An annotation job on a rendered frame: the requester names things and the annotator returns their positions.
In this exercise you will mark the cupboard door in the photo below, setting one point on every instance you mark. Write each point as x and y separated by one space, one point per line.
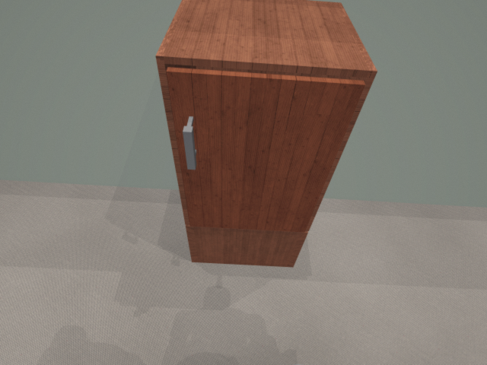
265 144

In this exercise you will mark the handle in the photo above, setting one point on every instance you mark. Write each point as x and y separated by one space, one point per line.
188 137

